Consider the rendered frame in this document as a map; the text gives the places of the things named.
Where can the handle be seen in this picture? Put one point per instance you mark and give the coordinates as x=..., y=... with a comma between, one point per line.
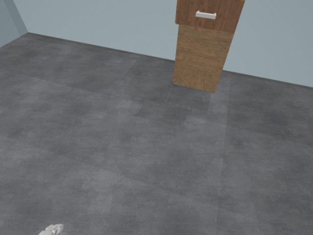
x=205, y=15

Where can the left robot hand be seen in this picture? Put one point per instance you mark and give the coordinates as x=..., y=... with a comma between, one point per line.
x=52, y=229

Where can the drawer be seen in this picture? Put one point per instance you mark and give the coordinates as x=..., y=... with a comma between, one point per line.
x=227, y=13

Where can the cabinet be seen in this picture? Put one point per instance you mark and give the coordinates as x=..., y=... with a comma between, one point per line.
x=200, y=57

